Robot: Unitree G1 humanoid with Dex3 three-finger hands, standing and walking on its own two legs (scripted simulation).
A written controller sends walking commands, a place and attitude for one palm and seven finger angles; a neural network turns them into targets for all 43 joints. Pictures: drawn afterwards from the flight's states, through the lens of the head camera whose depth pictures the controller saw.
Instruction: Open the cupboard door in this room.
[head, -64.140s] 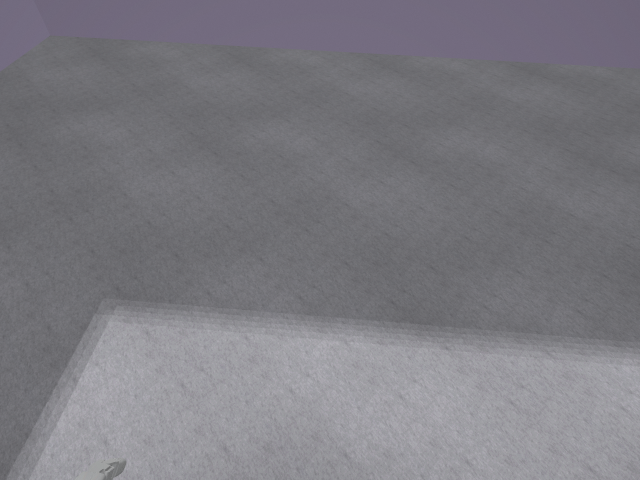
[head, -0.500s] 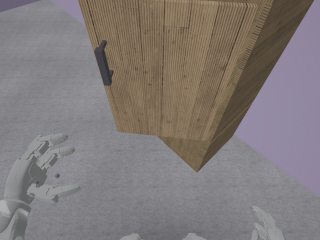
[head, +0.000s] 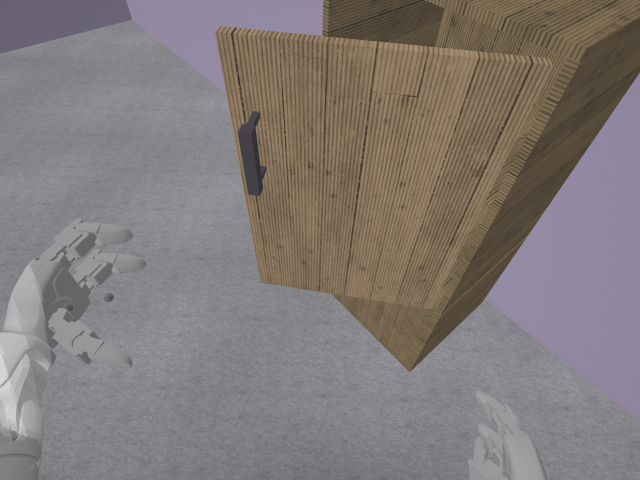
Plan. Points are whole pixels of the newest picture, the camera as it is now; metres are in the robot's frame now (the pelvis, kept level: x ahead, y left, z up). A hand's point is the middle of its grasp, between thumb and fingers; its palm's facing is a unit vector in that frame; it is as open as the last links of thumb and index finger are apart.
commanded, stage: raise the hand with hooked fingers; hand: left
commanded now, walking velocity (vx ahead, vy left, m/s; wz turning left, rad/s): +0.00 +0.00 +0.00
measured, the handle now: (255, 154) +0.55 +0.16 +0.09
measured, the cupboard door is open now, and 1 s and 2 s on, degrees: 40 40 40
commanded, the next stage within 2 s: move the hooked fingers beside the handle in 0.60 s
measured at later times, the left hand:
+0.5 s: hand (121, 286) +0.29 +0.26 +0.10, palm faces +0.00 -1.00 -0.03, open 14.0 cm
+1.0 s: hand (144, 263) +0.32 +0.24 +0.11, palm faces -0.01 -1.00 -0.02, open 14.0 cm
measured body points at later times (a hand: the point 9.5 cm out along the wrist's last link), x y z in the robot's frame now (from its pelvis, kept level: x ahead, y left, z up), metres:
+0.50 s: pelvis +0.00 -0.02 +0.01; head +0.02 -0.02 +0.45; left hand +0.28 +0.31 +0.11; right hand +0.15 -0.27 -0.07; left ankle -0.02 +0.07 -0.71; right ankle +0.01 -0.12 -0.71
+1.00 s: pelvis -0.01 -0.03 +0.00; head +0.02 -0.04 +0.45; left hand +0.31 +0.29 +0.11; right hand +0.14 -0.29 -0.08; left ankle -0.02 +0.07 -0.71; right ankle +0.01 -0.12 -0.71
